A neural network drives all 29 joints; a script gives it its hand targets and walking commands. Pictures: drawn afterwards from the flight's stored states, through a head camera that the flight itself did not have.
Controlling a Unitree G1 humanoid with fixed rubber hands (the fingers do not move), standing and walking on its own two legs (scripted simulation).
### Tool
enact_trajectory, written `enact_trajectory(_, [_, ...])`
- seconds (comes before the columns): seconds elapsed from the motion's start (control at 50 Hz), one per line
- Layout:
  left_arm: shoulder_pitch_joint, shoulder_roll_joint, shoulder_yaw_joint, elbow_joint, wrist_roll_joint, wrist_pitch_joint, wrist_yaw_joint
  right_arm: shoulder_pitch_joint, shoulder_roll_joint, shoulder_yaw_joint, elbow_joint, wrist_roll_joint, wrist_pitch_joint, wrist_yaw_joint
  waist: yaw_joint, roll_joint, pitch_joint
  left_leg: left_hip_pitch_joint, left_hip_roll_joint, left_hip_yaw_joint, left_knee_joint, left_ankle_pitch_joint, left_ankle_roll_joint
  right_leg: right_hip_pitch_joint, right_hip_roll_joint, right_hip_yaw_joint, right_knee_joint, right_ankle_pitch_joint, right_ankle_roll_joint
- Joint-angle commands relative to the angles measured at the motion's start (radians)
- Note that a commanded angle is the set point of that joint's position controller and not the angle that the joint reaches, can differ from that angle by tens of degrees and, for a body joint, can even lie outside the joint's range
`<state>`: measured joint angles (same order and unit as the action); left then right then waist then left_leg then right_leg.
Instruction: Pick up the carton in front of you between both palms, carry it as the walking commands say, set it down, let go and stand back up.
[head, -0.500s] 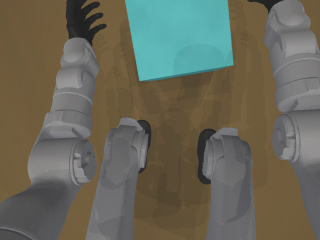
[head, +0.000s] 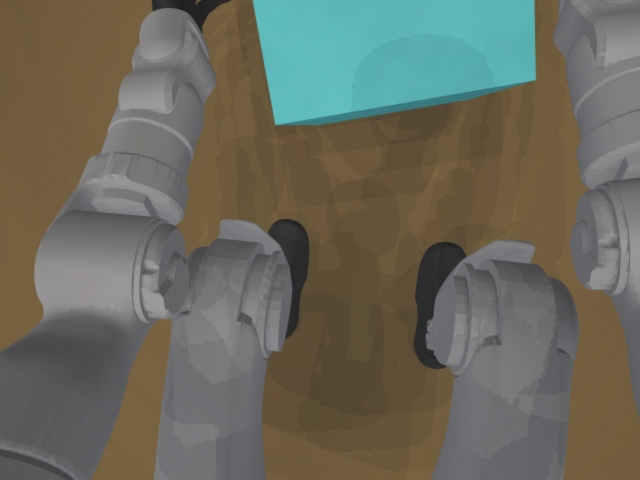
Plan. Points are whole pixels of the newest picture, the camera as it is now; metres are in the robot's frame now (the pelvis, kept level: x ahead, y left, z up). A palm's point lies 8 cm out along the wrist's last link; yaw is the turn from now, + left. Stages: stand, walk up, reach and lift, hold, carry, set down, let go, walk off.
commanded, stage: reach and lift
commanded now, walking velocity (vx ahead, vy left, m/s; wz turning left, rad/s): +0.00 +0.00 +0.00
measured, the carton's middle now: (382, 11) +0.53 -0.02 -0.24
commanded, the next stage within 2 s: none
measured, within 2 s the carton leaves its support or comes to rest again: leaves its support in 0.60 s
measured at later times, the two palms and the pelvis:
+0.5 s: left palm (211, 0) +0.52 +0.14 -0.16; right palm out of the picture +0.56 -0.16 -0.17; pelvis +0.00 -0.01 +0.00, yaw -1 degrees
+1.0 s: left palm out of the picture +0.49 +0.13 +0.00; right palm out of the picture +0.51 -0.17 +0.01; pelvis +0.00 +0.00 +0.07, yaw -4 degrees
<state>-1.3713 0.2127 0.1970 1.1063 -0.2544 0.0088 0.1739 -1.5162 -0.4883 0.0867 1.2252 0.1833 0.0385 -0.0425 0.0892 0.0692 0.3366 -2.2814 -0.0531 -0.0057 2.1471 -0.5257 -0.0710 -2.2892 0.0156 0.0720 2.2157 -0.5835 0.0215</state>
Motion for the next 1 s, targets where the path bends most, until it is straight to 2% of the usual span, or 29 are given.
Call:
enact_trajectory(0.0, [-0.138,0.034,0.023,-0.047,0.007,-0.020,0.000,-0.280,-0.034,0.014,-0.094,0.013,-0.021,0.006,0.051,-0.202,-1.165,0.531,-0.008,0.110,-0.132,0.341,-0.005,0.637,-0.012,-0.027,-0.204,0.315,-0.016])
enact_trajectory(0.02, [-0.110,0.093,0.036,-0.043,0.037,-0.026,0.010,-0.282,-0.020,0.058,-0.055,0.042,-0.010,0.003,0.081,-0.232,-1.148,0.463,0.001,0.126,-0.127,0.287,-0.008,0.665,-0.020,0.007,-0.213,0.302,-0.011])
enact_trajectory(0.1, [-0.190,0.047,-0.001,-0.076,0.007,-0.017,0.003,-0.274,-0.054,0.012,-0.012,-0.004,-0.012,-0.003,-0.024,-0.210,-1.078,0.434,0.008,0.086,-0.167,0.227,-0.005,0.576,-0.015,-0.039,-0.223,0.226,-0.016])
enact_trajectory(0.18, [-0.197,-0.030,-0.047,-0.061,-0.016,-0.029,0.012,-0.298,0.040,0.056,-0.062,0.031,-0.031,-0.009,-0.022,-0.214,-1.174,0.616,-0.009,0.068,-0.175,0.308,0.002,0.580,-0.011,-0.063,-0.225,0.265,-0.010])
enact_trajectory(0.2, [-0.199,-0.048,-0.033,-0.093,-0.007,-0.033,0.008,-0.334,0.022,0.040,-0.061,0.039,-0.033,-0.008,0.025,-0.143,-1.119,0.562,-0.015,0.098,-0.161,0.252,-0.009,0.538,-0.011,-0.039,-0.246,0.203,-0.026])
enact_trajectory(0.22, [-0.238,-0.031,-0.046,-0.123,-0.015,-0.035,0.012,-0.370,0.017,0.018,-0.106,0.027,-0.039,-0.017,-0.024,-0.199,-1.154,0.557,-0.007,0.071,-0.174,0.275,-0.001,0.519,-0.004,-0.075,-0.240,0.216,-0.015])
enact_trajectory(0.26, [-0.241,-0.081,-0.049,-0.124,0.008,-0.035,0.017,-0.351,0.060,0.053,-0.113,0.037,-0.041,-0.017,0.023,-0.158,-1.148,0.575,-0.021,0.093,-0.155,0.289,-0.010,0.522,0.002,-0.048,-0.240,0.216,-0.024])
enact_trajectory(0.3, [-0.295,-0.189,-0.050,-0.081,0.019,-0.037,-0.003,-0.354,0.243,0.081,-0.025,0.034,-0.032,0.008,-0.015,-0.197,-1.082,0.546,-0.030,0.079,-0.176,0.229,-0.002,0.518,0.023,-0.068,-0.241,0.206,-0.017])
enact_trajectory(0.32, [-0.208,-0.245,-0.021,0.030,0.089,-0.014,-0.025,-0.406,0.346,0.106,-0.079,0.014,-0.024,0.036,0.030,-0.208,-1.079,0.575,-0.027,0.067,-0.169,0.257,0.015,0.537,0.021,-0.053,-0.232,0.219,-0.007])
enact_trajectory(0.34, [-0.373,-0.395,-0.004,-0.103,0.126,-0.016,-0.060,-0.509,0.491,0.126,-0.129,0.014,-0.022,0.073,0.080,-0.170,-1.071,0.576,-0.044,0.102,-0.149,0.282,0.001,0.512,0.036,-0.028,-0.246,0.235,-0.016])
enact_trajectory(0.36, [-0.419,-0.571,-0.036,-0.093,0.120,0.005,-0.099,-0.493,0.624,0.119,-0.083,-0.039,-0.008,0.107,0.025,-0.218,-1.072,0.506,-0.058,0.107,-0.150,0.275,-0.003,0.579,0.045,-0.036,-0.245,0.265,-0.019])
enact_trajectory(0.42, [-0.492,-0.808,-0.057,-0.112,0.145,0.057,-0.216,-0.520,0.884,0.106,-0.125,-0.059,0.017,0.173,0.017,-0.261,-1.058,0.532,-0.075,0.100,-0.118,0.260,0.009,0.552,0.059,-0.065,-0.235,0.272,-0.013])
enact_trajectory(0.44, [-0.447,-0.802,-0.031,-0.096,0.196,0.073,-0.232,-0.493,0.923,0.081,-0.157,-0.061,0.023,0.188,0.030,-0.164,-1.061,0.512,-0.074,0.114,-0.120,0.279,-0.001,0.534,0.073,-0.067,-0.206,0.313,-0.010])
enact_trajectory(0.5, [-0.487,-0.979,-0.043,-0.174,0.198,0.096,-0.264,-0.464,1.007,0.027,-0.183,-0.089,0.033,0.205,-0.017,-0.174,-1.164,0.473,-0.083,0.116,-0.094,0.328,0.014,0.542,0.092,-0.076,-0.189,0.367,-0.030])
enact_trajectory(0.56, [-0.537,-1.062,-0.117,-0.303,0.140,0.119,-0.272,-0.446,1.144,0.054,-0.339,-0.068,0.052,0.209,0.002,-0.145,-1.317,0.521,-0.100,0.132,-0.123,0.398,0.004,0.648,0.102,-0.090,-0.212,0.485,-0.036])
enact_trajectory(0.58, [-0.507,-1.098,-0.122,-0.315,0.133,0.121,-0.272,-0.477,1.159,0.091,-0.369,-0.073,0.053,0.206,-0.042,-0.223,-1.419,0.518,-0.102,0.113,-0.106,0.422,0.009,0.708,0.107,-0.108,-0.197,0.501,-0.030])
enact_trajectory(0.6, [-0.587,-1.080,-0.143,-0.384,0.087,0.125,-0.276,-0.431,1.198,0.077,-0.396,-0.064,0.058,0.195,-0.060,-0.210,-1.443,0.486,-0.103,0.134,-0.090,0.405,-0.002,0.772,0.105,-0.092,-0.211,0.527,-0.041])
enact_trajectory(0.66, [-0.538,-1.130,-0.243,-0.435,0.083,0.166,-0.273,-0.504,1.234,0.139,-0.553,-0.020,0.091,0.175,0.001,-0.174,-1.664,0.601,-0.098,0.156,-0.142,0.439,-0.008,0.883,0.115,-0.114,-0.234,0.543,-0.022])
enact_trajectory(0.68, [-0.480,-1.186,-0.291,-0.485,0.071,0.179,-0.267,-0.485,1.216,0.194,-0.620,-0.039,0.091,0.169,-0.065,-0.200,-1.748,0.613,-0.106,0.143,-0.144,0.494,-0.011,0.923,0.122,-0.142,-0.215,0.619,-0.009])
enact_trajectory(0.7, [-0.525,-1.136,-0.310,-0.550,0.061,0.190,-0.264,-0.498,1.267,0.225,-0.645,-0.019,0.117,0.162,-0.013,-0.251,-1.824,0.627,-0.109,0.154,-0.152,0.447,-0.012,1.011,0.101,-0.135,-0.219,0.597,-0.002])
enact_trajectory(0.72, [-0.543,-1.151,-0.336,-0.583,0.048,0.203,-0.262,-0.482,1.276,0.224,-0.680,-0.024,0.132,0.159,-0.069,-0.239,-1.893,0.679,-0.103,0.157,-0.140,0.458,-0.005,1.058,0.111,-0.145,-0.249,0.617,0.008])
enact_trajectory(0.76, [-0.562,-1.176,-0.378,-0.655,0.056,0.221,-0.261,-0.484,1.365,0.241,-0.752,0.009,0.159,0.157,-0.032,-0.240,-1.901,0.699,-0.122,0.166,-0.200,0.376,0.009,1.030,0.129,-0.141,-0.296,0.496,0.006])
enact_trajectory(0.86, [-0.356,-1.195,-0.221,-0.428,0.243,0.298,-0.282,-0.304,1.414,0.112,-0.469,-0.118,0.250,0.196,0.041,-0.184,-1.425,0.586,-0.117,0.152,-0.328,0.121,0.026,0.721,0.135,-0.136,-0.444,0.157,0.007])
enact_trajectory(0.88, [-0.463,-1.159,-0.228,-0.491,0.215,0.292,-0.289,-0.270,1.446,0.074,-0.479,-0.138,0.249,0.211,-0.017,-0.206,-1.409,0.569,-0.114,0.150,-0.341,0.094,0.029,0.736,0.144,-0.144,-0.467,0.131,0.004])
enact_trajectory(0.9, [-0.404,-1.169,-0.191,-0.465,0.279,0.299,-0.297,-0.262,1.378,0.034,-0.392,-0.180,0.255,0.212,0.041,-0.198,-1.388,0.578,-0.117,0.150,-0.369,0.114,0.024,0.673,0.139,-0.143,-0.484,0.135,0.001])
enact_trajectory(0.92, [-0.454,-1.173,-0.208,-0.482,0.260,0.303,-0.299,-0.217,1.438,-0.005,-0.351,-0.181,0.258,0.219,-0.016,-0.180,-1.367,0.589,-0.120,0.140,-0.383,0.056,0.034,0.677,0.149,-0.158,-0.481,0.126,-0.009])
enact_trajectory(0.94, [-0.335,-1.180,-0.152,-0.377,0.306,0.303,-0.299,-0.195,1.437,-0.012,-0.365,-0.202,0.246,0.216,0.031,-0.185,-1.386,0.593,-0.124,0.153,-0.394,0.090,0.021,0.693,0.150,-0.156,-0.497,0.133,0.001])
enact_trajectory(0.96, [-0.474,-1.208,-0.173,-0.470,0.269,0.295,-0.304,-0.180,1.415,-0.066,-0.305,-0.257,0.255,0.219,-0.056,-0.179,-1.370,0.603,-0.125,0.123,-0.403,0.096,0.025,0.705,0.142,-0.155,-0.505,0.156,-0.013])
enact_trajectory(0.98, [-0.302,-1.201,-0.081,-0.340,0.340,0.311,-0.316,-0.173,1.422,-0.088,-0.300,-0.258,0.255,0.216,0.006,-0.180,-1.344,0.641,-0.126,0.143,-0.453,0.060,0.027,0.670,0.157,-0.167,-0.551,0.084,-0.001])
